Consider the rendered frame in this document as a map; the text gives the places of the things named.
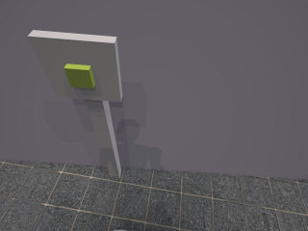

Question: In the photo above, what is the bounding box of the panel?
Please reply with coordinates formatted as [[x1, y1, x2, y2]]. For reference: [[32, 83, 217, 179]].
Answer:
[[27, 30, 122, 180]]

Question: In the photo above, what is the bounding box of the button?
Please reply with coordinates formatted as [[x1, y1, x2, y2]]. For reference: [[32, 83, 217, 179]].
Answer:
[[64, 64, 95, 89]]

